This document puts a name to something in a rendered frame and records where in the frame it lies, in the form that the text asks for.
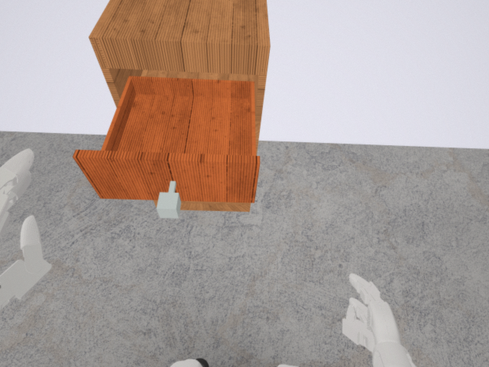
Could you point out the right robot forearm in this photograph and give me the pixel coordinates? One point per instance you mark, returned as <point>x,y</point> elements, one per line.
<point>390,354</point>

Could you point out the cabinet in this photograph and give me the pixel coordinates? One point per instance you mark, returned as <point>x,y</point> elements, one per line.
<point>190,39</point>

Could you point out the robot left hand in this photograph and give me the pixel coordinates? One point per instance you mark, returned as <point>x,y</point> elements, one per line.
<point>22,276</point>

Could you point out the handle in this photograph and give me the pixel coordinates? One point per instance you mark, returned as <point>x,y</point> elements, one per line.
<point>168,205</point>

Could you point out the robot right hand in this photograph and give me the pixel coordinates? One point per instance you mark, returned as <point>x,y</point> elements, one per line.
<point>377,323</point>

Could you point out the drawer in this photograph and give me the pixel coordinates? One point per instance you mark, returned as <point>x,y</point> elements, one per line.
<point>199,133</point>

